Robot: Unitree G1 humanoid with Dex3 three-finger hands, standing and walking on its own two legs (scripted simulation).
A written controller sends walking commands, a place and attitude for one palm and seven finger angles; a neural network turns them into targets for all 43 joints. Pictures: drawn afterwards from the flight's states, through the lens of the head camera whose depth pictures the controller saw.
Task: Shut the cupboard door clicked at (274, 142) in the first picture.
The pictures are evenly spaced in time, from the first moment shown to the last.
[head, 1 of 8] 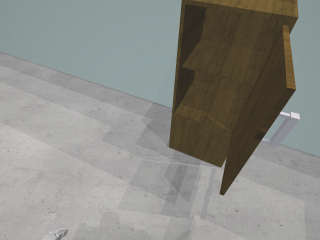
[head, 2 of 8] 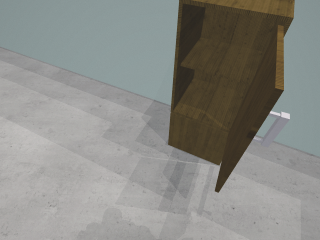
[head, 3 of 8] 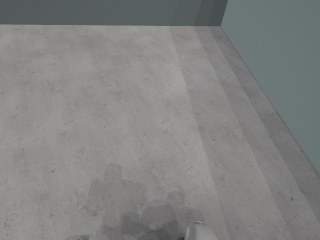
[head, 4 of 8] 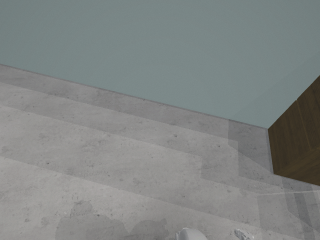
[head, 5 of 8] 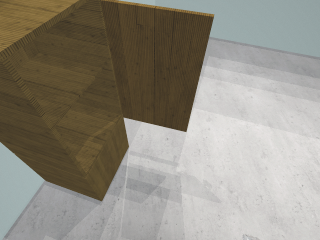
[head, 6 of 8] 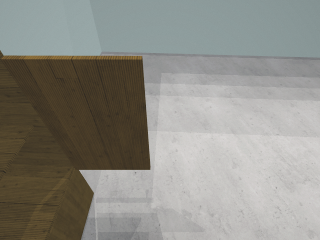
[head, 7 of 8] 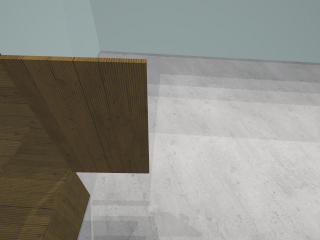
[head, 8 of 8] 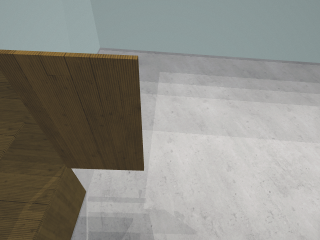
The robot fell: no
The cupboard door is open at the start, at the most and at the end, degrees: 93 93 93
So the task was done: no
